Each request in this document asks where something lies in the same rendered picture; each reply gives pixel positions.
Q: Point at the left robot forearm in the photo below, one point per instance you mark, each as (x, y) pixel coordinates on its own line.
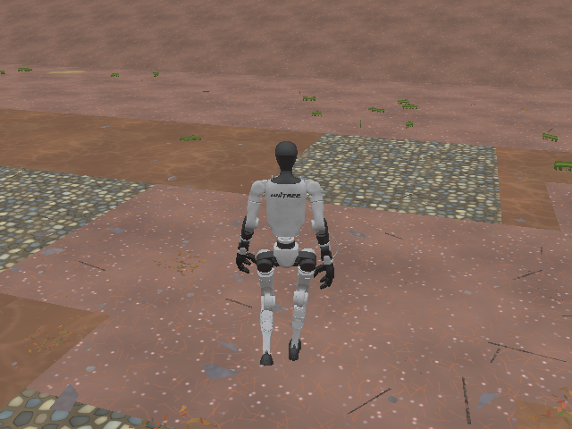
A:
(245, 238)

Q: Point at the left robot shin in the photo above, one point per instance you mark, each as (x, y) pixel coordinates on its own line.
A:
(266, 323)

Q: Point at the right robot foot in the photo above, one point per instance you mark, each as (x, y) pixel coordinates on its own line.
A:
(293, 352)

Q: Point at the right robot forearm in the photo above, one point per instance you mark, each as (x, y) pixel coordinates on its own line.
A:
(324, 245)

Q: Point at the left robot hand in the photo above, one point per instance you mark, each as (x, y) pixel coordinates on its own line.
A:
(242, 259)

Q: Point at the robot left upper arm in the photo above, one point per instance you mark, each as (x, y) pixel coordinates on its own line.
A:
(254, 201)

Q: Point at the right robot hand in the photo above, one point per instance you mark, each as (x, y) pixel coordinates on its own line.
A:
(329, 274)

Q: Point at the robot right upper arm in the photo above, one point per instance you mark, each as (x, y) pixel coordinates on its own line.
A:
(317, 204)

